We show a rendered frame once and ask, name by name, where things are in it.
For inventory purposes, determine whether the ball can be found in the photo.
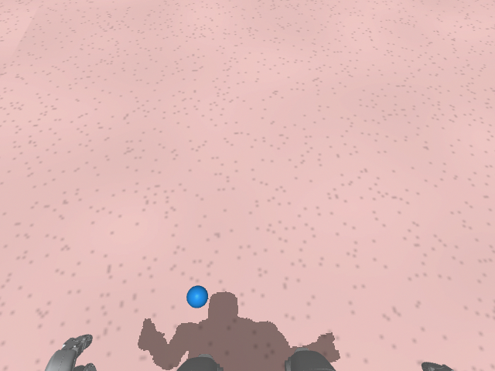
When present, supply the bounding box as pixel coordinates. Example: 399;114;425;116
186;286;208;308

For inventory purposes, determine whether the left robot hand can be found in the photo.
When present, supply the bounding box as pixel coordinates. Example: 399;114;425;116
45;335;97;371

